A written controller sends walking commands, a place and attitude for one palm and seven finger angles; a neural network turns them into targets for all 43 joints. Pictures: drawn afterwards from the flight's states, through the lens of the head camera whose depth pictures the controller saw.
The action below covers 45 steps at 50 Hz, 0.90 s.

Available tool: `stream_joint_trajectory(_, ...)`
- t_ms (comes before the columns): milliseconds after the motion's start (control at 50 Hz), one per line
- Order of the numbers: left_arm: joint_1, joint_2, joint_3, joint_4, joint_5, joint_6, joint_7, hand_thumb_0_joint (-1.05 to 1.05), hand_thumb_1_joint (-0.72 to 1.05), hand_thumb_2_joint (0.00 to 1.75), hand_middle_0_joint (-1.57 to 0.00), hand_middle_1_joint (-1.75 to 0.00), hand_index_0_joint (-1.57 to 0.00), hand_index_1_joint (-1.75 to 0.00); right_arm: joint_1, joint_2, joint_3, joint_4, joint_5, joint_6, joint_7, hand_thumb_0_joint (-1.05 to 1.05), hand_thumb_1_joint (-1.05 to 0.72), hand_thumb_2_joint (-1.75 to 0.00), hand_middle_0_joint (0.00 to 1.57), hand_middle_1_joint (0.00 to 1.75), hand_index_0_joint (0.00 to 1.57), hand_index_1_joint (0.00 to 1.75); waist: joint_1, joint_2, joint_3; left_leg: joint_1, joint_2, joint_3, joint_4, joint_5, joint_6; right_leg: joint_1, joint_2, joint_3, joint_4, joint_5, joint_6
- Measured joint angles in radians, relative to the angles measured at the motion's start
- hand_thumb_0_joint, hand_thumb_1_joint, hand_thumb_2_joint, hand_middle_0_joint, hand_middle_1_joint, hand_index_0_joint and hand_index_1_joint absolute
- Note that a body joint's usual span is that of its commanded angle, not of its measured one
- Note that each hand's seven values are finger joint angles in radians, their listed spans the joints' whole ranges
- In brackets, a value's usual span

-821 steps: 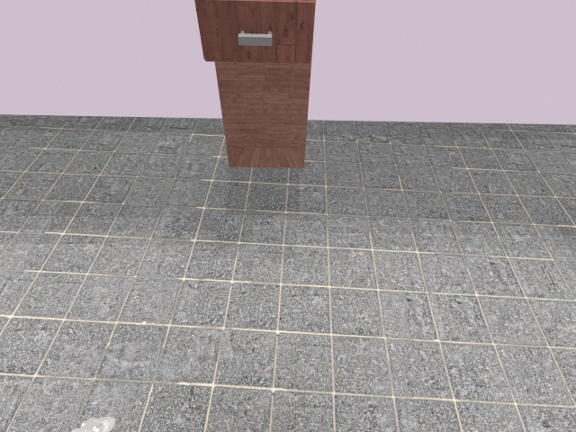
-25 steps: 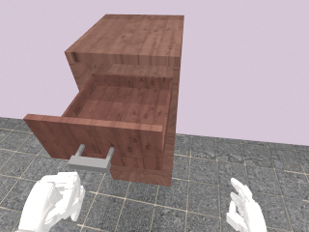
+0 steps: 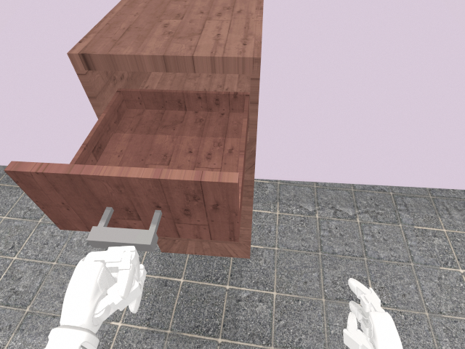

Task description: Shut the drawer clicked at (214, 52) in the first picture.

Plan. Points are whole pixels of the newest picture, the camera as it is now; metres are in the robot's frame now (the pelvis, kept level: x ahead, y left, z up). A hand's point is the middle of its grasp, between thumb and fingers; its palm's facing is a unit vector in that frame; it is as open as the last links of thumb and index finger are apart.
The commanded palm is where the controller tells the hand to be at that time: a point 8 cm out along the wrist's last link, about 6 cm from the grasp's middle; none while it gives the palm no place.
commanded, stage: bring the fist close to the handle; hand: left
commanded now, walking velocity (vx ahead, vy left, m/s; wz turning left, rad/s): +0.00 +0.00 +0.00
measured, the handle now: (128, 226) +0.29 +0.20 +0.07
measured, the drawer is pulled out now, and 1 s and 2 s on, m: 0.30 0.29 0.17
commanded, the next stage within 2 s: push the drawer shut in 0.52 s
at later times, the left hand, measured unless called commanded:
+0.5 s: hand (139, 278) +0.21 +0.15 +0.07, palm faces -0.02 -1.00 -0.06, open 3.2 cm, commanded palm +0.18 +0.21 +0.07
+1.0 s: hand (135, 273) +0.22 +0.16 +0.06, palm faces -0.04 -1.00 -0.07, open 2.9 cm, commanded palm +0.22 +0.22 +0.07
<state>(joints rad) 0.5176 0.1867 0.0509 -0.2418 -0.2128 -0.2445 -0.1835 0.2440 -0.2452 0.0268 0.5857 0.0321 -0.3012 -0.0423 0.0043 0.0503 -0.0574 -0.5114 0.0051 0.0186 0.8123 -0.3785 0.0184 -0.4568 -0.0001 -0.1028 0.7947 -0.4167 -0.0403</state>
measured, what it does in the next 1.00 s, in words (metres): stands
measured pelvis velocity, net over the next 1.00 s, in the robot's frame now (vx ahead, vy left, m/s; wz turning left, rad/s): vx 0.00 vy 0.00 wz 0.02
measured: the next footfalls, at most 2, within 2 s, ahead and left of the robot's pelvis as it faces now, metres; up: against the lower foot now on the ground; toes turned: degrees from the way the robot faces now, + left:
none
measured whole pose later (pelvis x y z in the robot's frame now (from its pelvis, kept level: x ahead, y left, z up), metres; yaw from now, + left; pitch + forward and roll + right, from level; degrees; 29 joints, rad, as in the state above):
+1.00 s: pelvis +0.00 +0.00 -0.01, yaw +1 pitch +7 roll -1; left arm 0.36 0.23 0.09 -0.08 -0.25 -0.31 -0.22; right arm 0.23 -0.26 0.04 0.58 0.04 -0.22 -0.06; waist 0.01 0.06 -0.07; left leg -0.61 0.01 -0.01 0.89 -0.41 0.01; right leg -0.54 0.00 -0.13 0.85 -0.44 -0.05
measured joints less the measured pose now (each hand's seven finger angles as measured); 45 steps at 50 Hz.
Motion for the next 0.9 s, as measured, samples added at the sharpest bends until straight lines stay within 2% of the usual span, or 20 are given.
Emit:
stream_joint_trajectory(160, -0.050, 0.000, 0.010, 0.067, 0.005, -0.028, 0.023, 0.02, 0.90, 0.90, -1.40, -1.60, -1.40, -1.60, 0.005, 0.003, -0.002, -0.015, -0.005, 0.035, 0.005, 0.02, -0.90, -0.90, 0.20, 0.30, 0.20, 0.30, -0.012, -0.008, -0.010, -0.051, 0.003, 0.006, 0.036, -0.018, 0.000, -0.055, 0.001, 0.006, 0.039, -0.017, 0.000)
stream_joint_trajectory(340, -0.017, 0.002, -0.001, 0.036, 0.004, -0.043, 0.028, 0.01, 0.89, 0.91, -1.40, -1.60, -1.40, -1.60, 0.004, 0.003, -0.005, -0.029, -0.003, 0.061, 0.009, 0.02, -0.90, -0.90, 0.20, 0.30, 0.20, 0.30, -0.010, -0.003, -0.023, -0.074, 0.003, 0.004, 0.060, -0.035, 0.001, -0.075, 0.001, 0.005, 0.059, -0.033, 0.001)
stream_joint_trajectory(680, 0.009, 0.010, 0.017, 0.027, -0.012, -0.043, 0.004, 0.02, 0.90, 0.90, -1.40, -1.60, -1.40, -1.60, -0.008, 0.007, -0.004, -0.052, 0.003, 0.089, 0.007, 0.01, -0.90, -0.90, 0.20, 0.30, 0.20, 0.30, -0.007, -0.001, -0.036, -0.077, 0.006, -0.004, 0.065, -0.044, -0.004, -0.074, 0.005, -0.002, 0.059, -0.041, -0.003)
stream_joint_trajectory(900, -0.080, 0.038, 0.037, 0.102, -0.033, -0.062, -0.032, -0.01, 0.82, 0.92, -1.40, -1.60, -1.40, -1.60, -0.009, -0.011, 0.005, -0.028, 0.005, 0.090, -0.006, 0.01, -0.90, -0.90, 0.20, 0.30, 0.20, 0.30, 0.000, 0.001, -0.020, -0.095, 0.006, -0.019, 0.077, -0.038, -0.006, -0.082, 0.005, -0.017, 0.063, -0.037, -0.006)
